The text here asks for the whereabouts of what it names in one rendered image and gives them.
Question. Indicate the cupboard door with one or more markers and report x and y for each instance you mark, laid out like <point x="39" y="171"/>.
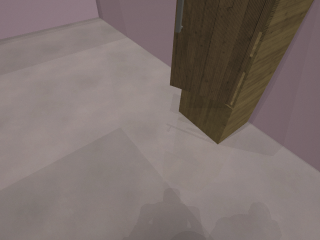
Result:
<point x="210" y="53"/>

